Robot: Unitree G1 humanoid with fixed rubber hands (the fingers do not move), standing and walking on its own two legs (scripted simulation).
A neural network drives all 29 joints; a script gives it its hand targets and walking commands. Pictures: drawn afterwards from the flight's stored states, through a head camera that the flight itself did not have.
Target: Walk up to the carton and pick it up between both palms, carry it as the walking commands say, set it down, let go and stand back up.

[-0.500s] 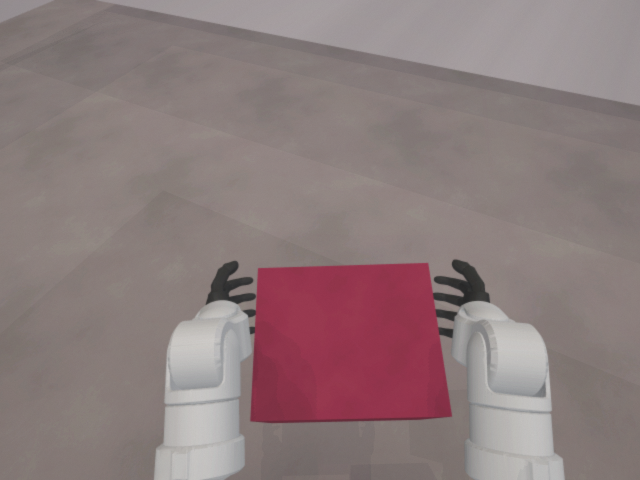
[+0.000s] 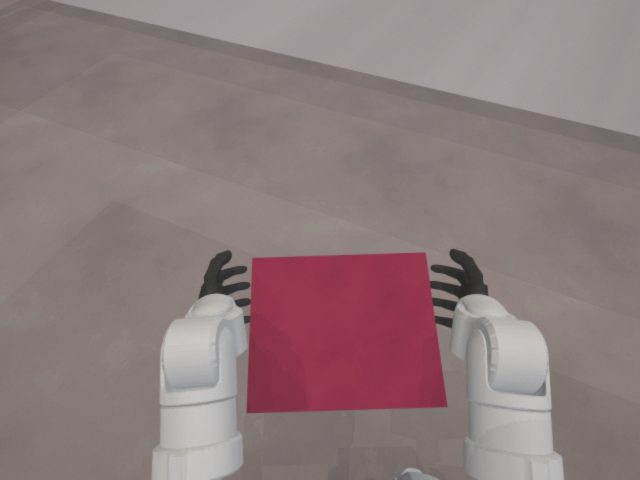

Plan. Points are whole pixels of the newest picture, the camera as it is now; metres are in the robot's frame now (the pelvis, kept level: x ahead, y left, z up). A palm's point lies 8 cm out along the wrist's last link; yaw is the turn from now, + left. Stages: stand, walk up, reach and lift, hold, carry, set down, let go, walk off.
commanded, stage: carry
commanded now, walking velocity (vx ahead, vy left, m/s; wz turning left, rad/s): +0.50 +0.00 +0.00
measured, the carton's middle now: (339, 337) +0.31 +0.00 -0.03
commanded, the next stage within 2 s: none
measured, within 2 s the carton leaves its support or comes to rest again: neither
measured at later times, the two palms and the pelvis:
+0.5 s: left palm (255, 133) +0.63 +0.15 +0.07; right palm (427, 125) +0.65 -0.14 +0.07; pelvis +0.34 -0.02 -0.02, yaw +3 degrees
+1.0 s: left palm (281, 39) +0.97 +0.13 +0.06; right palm (411, 36) +0.99 -0.16 +0.07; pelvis +0.68 -0.03 -0.03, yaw +2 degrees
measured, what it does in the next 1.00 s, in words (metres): walks ahead: right foot, then left foot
